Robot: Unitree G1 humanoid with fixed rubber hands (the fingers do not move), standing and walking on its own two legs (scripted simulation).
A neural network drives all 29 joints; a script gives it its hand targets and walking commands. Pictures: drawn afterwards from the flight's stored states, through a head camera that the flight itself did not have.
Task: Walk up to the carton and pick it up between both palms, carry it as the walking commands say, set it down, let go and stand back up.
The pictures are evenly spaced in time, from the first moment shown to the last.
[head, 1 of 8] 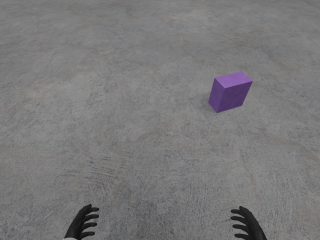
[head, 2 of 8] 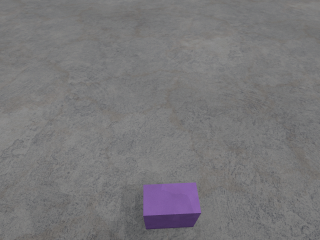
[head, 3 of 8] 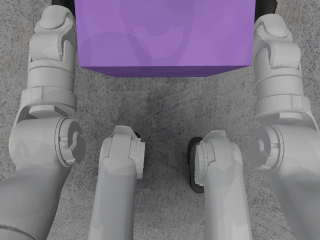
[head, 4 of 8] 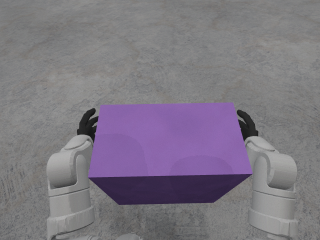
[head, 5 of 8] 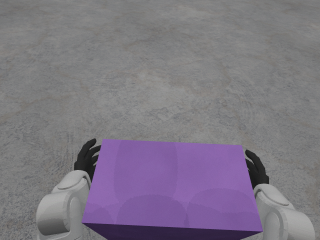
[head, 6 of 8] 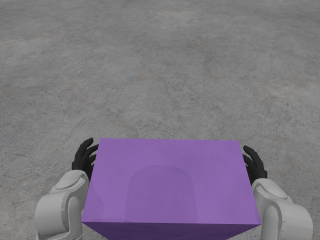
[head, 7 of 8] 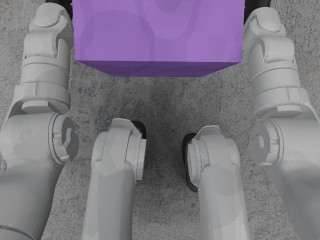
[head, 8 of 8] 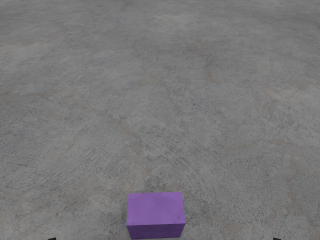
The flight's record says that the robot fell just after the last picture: no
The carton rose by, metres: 0.69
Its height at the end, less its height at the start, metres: +0.00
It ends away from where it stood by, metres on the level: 1.17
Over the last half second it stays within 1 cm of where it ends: yes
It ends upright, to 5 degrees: yes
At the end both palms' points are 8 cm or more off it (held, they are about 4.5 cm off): yes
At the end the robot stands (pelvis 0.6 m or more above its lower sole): yes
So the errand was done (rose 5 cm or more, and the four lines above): yes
